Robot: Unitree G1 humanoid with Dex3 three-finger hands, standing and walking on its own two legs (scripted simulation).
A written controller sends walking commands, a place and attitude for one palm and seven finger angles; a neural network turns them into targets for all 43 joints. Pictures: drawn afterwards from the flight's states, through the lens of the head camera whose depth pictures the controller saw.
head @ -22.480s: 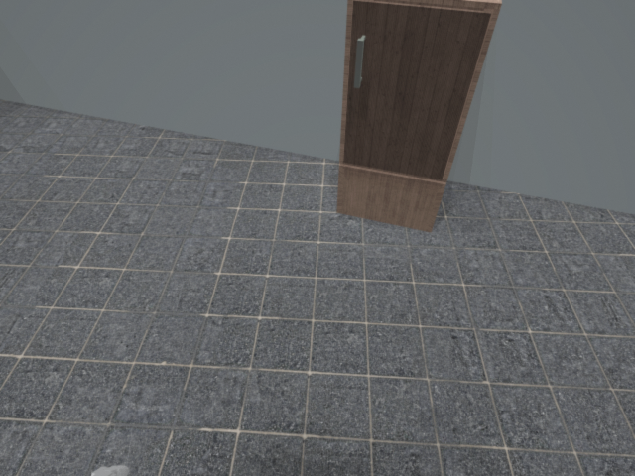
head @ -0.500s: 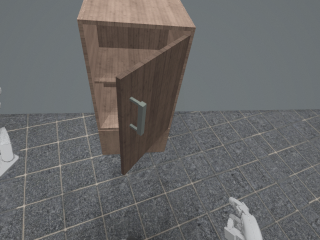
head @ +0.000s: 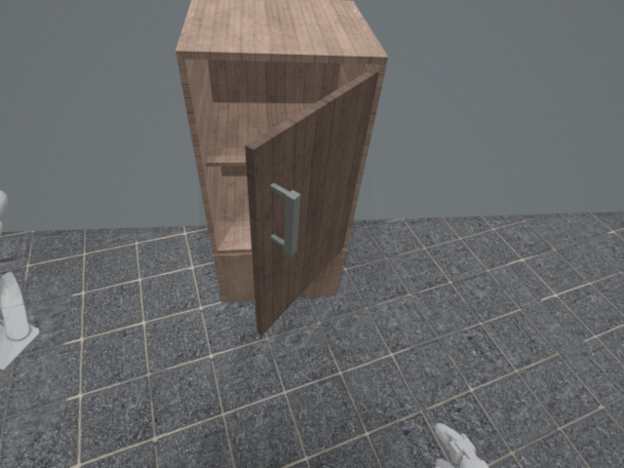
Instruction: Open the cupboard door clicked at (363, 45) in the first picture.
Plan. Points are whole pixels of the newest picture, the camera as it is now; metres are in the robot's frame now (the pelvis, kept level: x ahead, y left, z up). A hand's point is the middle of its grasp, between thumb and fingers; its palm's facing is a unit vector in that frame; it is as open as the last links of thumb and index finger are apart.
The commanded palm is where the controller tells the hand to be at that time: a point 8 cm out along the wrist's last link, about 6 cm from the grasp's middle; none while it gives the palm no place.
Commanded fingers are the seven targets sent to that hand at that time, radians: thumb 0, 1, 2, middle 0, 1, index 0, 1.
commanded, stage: stop stepping back and stand still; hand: left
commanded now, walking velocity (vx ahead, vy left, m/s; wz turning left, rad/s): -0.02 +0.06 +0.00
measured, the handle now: (283, 220) +0.56 +0.07 -0.03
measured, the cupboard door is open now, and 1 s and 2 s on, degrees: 47 47 47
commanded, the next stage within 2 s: let the arm hang, fingers relaxed in 0.64 s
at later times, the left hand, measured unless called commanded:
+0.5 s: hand (70, 304) +0.23 +0.25 +0.16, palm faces +0.36 -0.78 -0.51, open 7.4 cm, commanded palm +0.17 +0.29 +0.18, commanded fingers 0.00 0.90 0.90 -0.20 -0.30 -0.20 -0.30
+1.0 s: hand out of the picture +0.08 +0.18 -0.16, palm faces +0.01 -0.98 -0.19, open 7.4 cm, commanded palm none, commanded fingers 0.00 0.90 0.90 -0.20 -0.30 -0.20 -0.30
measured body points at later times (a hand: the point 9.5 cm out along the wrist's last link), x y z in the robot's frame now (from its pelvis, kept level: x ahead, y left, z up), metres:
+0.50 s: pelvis +0.03 -0.01 +0.00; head +0.05 -0.01 +0.45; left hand +0.21 +0.28 +0.19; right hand +0.21 -0.24 -0.08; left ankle +0.04 +0.11 -0.74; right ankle +0.00 -0.11 -0.74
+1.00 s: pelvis +0.00 +0.00 -0.01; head +0.00 +0.00 +0.44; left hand +0.08 +0.23 -0.14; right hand +0.08 -0.25 -0.14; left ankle +0.04 +0.11 -0.74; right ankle +0.00 -0.11 -0.74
